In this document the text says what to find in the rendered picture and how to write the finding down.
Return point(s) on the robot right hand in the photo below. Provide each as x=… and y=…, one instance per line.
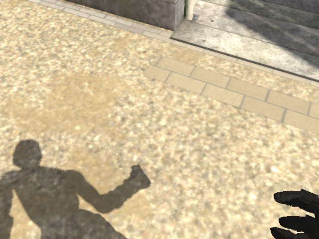
x=305, y=200

